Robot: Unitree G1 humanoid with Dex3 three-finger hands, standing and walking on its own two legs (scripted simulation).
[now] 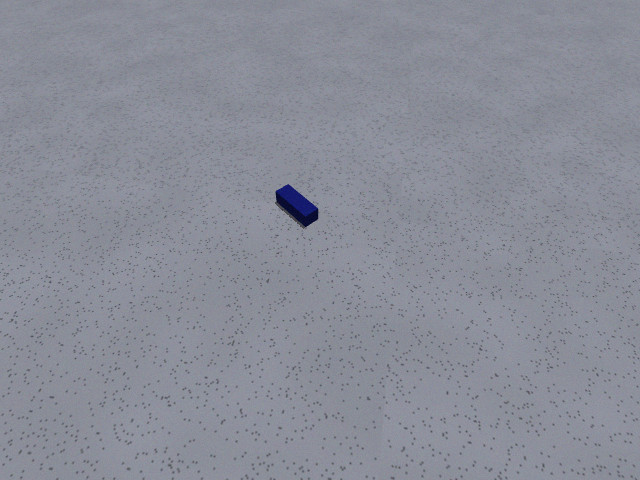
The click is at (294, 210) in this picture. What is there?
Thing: lying carton
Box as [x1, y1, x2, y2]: [276, 184, 317, 226]
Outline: 277,190 276,201 302,224 306,226 317,219 317,208 288,184
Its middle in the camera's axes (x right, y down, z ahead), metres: -0.11 -0.17 +1.72
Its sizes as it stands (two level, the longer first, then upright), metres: 0.202 0.072 0.065
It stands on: the floor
